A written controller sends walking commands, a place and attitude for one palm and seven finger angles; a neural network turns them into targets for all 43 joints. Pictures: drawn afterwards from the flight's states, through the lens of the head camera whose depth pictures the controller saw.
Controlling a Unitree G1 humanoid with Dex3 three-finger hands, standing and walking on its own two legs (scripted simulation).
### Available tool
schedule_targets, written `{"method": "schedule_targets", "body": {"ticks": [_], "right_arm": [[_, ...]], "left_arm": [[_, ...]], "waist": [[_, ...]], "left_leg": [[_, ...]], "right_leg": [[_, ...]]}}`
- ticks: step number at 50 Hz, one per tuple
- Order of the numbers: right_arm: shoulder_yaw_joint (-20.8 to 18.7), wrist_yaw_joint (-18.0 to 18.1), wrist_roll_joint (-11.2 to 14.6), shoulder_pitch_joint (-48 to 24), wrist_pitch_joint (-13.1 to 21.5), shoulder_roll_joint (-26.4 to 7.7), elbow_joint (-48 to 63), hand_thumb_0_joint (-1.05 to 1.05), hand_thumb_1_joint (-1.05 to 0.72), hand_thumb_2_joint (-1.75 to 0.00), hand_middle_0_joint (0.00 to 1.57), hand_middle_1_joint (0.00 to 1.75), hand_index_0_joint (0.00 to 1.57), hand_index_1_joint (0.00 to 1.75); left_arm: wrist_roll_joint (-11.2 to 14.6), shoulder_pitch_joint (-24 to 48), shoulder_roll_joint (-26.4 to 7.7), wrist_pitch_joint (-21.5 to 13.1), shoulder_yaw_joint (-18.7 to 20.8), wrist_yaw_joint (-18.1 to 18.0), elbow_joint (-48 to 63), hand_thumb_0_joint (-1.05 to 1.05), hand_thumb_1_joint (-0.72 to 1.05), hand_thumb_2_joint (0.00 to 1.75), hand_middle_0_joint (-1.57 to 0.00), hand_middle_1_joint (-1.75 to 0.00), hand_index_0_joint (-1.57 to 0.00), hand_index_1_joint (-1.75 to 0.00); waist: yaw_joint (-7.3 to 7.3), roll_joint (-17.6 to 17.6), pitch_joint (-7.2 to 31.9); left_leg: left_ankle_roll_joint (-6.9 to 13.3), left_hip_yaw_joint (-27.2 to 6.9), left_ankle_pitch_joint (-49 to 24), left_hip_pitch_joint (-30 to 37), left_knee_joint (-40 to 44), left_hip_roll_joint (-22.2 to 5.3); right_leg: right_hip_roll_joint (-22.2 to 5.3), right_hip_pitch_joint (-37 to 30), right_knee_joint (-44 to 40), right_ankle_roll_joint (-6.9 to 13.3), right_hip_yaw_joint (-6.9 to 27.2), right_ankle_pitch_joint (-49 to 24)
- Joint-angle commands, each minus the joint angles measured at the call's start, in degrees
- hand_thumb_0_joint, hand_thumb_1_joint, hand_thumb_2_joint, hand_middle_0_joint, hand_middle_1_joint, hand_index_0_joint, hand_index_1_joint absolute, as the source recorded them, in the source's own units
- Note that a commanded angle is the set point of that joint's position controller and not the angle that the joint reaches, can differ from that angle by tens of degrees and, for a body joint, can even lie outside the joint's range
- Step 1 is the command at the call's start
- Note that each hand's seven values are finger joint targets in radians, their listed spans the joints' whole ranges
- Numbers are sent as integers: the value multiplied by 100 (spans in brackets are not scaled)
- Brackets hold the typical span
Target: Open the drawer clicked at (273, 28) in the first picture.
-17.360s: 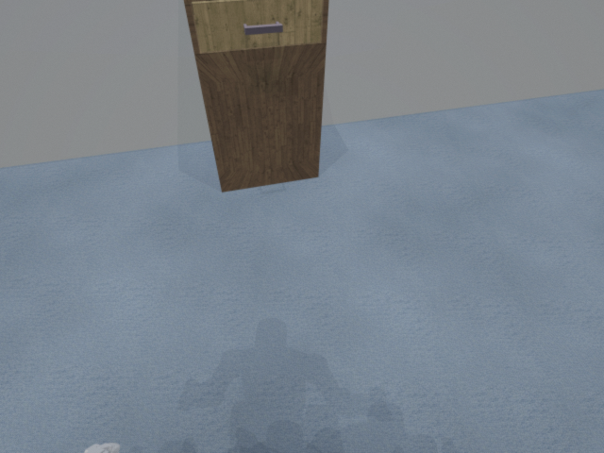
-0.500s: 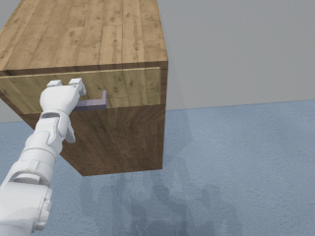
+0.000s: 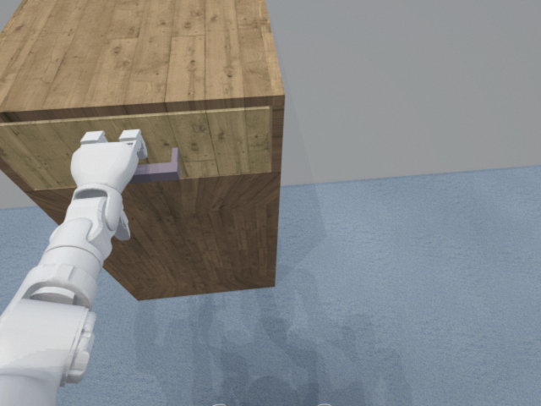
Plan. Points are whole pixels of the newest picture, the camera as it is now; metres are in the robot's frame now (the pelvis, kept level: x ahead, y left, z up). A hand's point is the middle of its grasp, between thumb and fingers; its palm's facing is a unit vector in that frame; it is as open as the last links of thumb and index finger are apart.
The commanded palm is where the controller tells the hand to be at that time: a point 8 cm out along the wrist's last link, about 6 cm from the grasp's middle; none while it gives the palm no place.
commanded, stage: lower the fingers behind the handle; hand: left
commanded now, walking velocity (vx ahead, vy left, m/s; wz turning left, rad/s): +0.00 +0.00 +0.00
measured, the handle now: (140, 164) +0.51 +0.22 +0.03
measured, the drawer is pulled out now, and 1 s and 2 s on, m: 0.00 0.00 0.00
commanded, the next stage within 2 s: lift the fingers back up to retry in 0.58 s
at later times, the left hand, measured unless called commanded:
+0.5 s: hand (120, 185) +0.46 +0.24 +0.03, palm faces -0.03 +0.03 -1.00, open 13.8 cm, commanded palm +0.44 +0.24 +0.06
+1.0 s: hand (121, 183) +0.46 +0.24 +0.04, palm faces -0.04 -0.01 -1.00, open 13.8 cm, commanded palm +0.43 +0.23 +0.11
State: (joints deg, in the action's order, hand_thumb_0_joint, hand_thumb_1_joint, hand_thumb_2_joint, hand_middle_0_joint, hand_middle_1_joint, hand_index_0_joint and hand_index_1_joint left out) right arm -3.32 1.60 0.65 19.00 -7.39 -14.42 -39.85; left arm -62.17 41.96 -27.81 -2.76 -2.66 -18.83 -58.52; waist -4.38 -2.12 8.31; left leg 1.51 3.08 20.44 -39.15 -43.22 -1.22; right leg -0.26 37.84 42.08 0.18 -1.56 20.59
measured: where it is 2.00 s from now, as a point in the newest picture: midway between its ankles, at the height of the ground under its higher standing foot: outside the picture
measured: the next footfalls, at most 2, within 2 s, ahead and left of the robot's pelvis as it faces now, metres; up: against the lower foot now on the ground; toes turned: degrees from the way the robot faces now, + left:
none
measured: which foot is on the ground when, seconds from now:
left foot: down 0.00-1.00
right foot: down 0.00-1.00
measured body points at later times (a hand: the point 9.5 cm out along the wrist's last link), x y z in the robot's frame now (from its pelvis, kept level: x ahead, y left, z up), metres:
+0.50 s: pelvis -0.02 +0.00 -0.01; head +0.07 +0.00 +0.43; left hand +0.45 +0.24 +0.09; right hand +0.01 -0.27 -0.14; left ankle +0.00 +0.10 -0.71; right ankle -0.01 -0.12 -0.71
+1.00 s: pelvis -0.01 +0.01 +0.00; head +0.07 +0.00 +0.44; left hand +0.45 +0.24 +0.09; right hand +0.02 -0.27 -0.13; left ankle +0.00 +0.10 -0.71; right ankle -0.01 -0.12 -0.71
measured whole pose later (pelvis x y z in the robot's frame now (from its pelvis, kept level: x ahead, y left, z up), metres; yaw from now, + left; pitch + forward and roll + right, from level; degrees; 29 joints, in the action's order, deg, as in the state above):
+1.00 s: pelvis -0.01 +0.01 +0.00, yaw +0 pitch +16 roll -1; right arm -2.9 2.2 0.8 20.6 -5.9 -14.1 -39.9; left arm -60.7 43.7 -28.1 -1.5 -3.6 -15.8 -56.5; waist -4.9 -2.5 7.6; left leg 1.9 2.7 20.5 -40.8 -44.8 -1.2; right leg -0.3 39.0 42.8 -0.1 -1.8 20.3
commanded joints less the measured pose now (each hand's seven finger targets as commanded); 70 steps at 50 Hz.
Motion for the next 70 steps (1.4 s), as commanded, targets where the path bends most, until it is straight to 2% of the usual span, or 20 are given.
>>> {"method": "schedule_targets", "body": {"ticks": [1,4,9,11,14,15,18,20,23,29,32,35,38,41,50,52,55,60,63,70], "right_arm": [[-289,58,-23,580,99,-925,427,0,-90,-90,20,30,20,30],[-271,66,-24,625,100,-932,438,0,-90,-90,20,30,20,30],[-242,89,4,674,126,-951,451,0,-90,-90,20,30,20,30],[-227,102,-1,708,138,-978,443,0,-90,-90,20,30,20,30],[-208,115,8,745,140,-973,463,0,-90,-90,20,30,20,30],[-206,119,13,741,152,-964,475,0,-90,-90,20,30,20,30],[-216,118,1,784,163,-954,490,0,-90,-90,20,30,20,30],[-204,109,14,766,169,-948,499,0,-90,-90,20,30,20,30],[-193,142,19,791,180,-978,485,0,-90,-90,20,30,20,30],[-198,117,10,836,223,-939,471,0,-90,-90,20,30,20,30],[-187,132,12,859,228,-987,431,0,-90,-90,20,30,20,30],[-192,117,14,821,233,-950,459,0,-90,-90,20,30,20,30],[-220,119,-3,846,230,-941,457,0,-90,-90,20,30,20,30],[-232,116,2,765,237,-905,467,0,-90,-90,20,30,20,30],[-277,98,-28,612,251,-877,432,0,-90,-90,20,30,20,30],[-287,71,-38,565,236,-880,447,0,-90,-90,20,30,20,30],[-281,39,-13,450,202,-883,446,0,-90,-90,20,30,20,30],[-295,56,5,283,153,-866,504,0,-90,-90,20,30,20,30],[-245,92,60,137,111,-868,529,0,-90,-90,20,30,20,30],[-221,122,73,-39,12,-885,654,0,-90,-90,20,30,20,30]], "left_arm": [[27,1687,-910,41,107,63,397,0,-50,30,-30,-120,-30,-120],[43,1549,-1079,62,238,84,278,0,-50,30,-30,-120,-30,-120],[45,1672,-832,143,-45,141,77,0,-50,30,-30,-120,-30,-120],[37,1872,-1129,172,124,145,107,0,-50,30,-30,-120,-30,-120],[76,1863,-1145,202,111,215,41,0,-50,30,-30,-120,-30,-120],[107,1890,-958,218,-41,242,30,0,-50,30,-30,-120,-30,-120],[113,1945,-983,153,6,276,161,0,-50,30,-30,-120,-30,-120],[161,1830,-808,166,-109,299,57,0,-50,30,-30,-120,-30,-120],[118,1948,-1116,151,70,287,41,0,-50,30,-30,-120,-30,-120],[132,2025,-789,185,-156,267,75,0,-50,30,-30,-120,-30,-120],[143,2225,-1026,215,-11,272,73,0,-50,30,-30,-120,-30,-120],[151,2242,-903,226,-98,273,238,0,-50,30,-30,-120,-30,-120],[165,2572,-1131,164,85,249,641,0,-50,30,-30,-120,-30,-120],[186,2635,-941,140,-28,220,856,0,-50,30,-30,-120,-30,-120],[140,2858,-1238,-22,291,29,1766,0,-50,30,-30,-120,-30,-120],[166,2687,-1374,3,475,-19,1893,0,-50,30,-30,-120,-30,-120],[157,2716,-1263,158,375,-48,1958,0,-50,30,-30,-120,-30,-120],[237,2441,-1496,275,580,72,2391,0,-50,30,-30,-120,-30,-120],[306,2347,-1481,371,511,266,2304,0,-50,30,-30,-120,-30,-120],[419,1520,-1285,299,356,834,2190,0,-50,30,-30,-120,-30,-120]], "waist": [[-130,282,1412],[-72,317,1555],[-205,416,1235],[-201,372,1346],[-194,318,1411],[-248,354,1381],[-206,246,1562],[-225,345,1351],[-239,417,1364],[-266,298,1409],[-321,449,1363],[-278,217,1524],[-241,80,1910],[-243,30,1817],[-54,-492,2133],[25,-436,2315],[5,-328,2089],[125,-264,2422],[112,-64,1987],[217,242,1698]], "left_leg": [[131,-124,-1502,1082,306,182],[144,-99,-1447,935,238,208],[149,-121,-1080,691,187,200],[156,-134,-974,647,161,193],[155,-139,-958,621,134,198],[161,-129,-917,627,127,199],[154,-156,-993,698,100,183],[158,-155,-847,614,104,184],[174,-168,-727,523,91,182],[165,-211,-721,609,70,177],[177,-233,-680,524,64,166],[166,-217,-710,675,78,165],[158,-279,-982,1009,122,142],[149,-298,-1045,1206,221,130],[89,-365,-1960,2036,432,111],[75,-362,-2326,2176,438,111],[70,-343,-2494,2201,533,102],[92,-261,-3196,2498,582,137],[121,-205,-2928,2276,761,171],[150,-62,-2897,2267,868,218]], "right_leg": [[290,-439,-497,178,3,-1367],[282,-535,-431,174,28,-1399],[278,-173,-420,162,1,-1027],[276,-169,-389,158,24,-907],[278,-162,-355,157,9,-895],[281,-117,-375,148,9,-866],[286,-118,-306,157,-7,-891],[296,-22,-359,155,-11,-761],[292,-13,-356,140,16,-656],[311,150,-301,158,-32,-583],[303,131,-328,146,-14,-574],[303,132,-309,147,-15,-570],[315,-58,-297,156,-18,-749],[327,-97,-403,158,-29,-768],[341,-461,-528,215,-76,-1254],[351,-698,-528,219,-93,-1497],[346,-790,-588,207,-120,-1676],[315,-1420,-667,182,-69,-2368],[281,-1619,-800,175,-67,-2398],[221,-1940,-943,153,-8,-2754]]}}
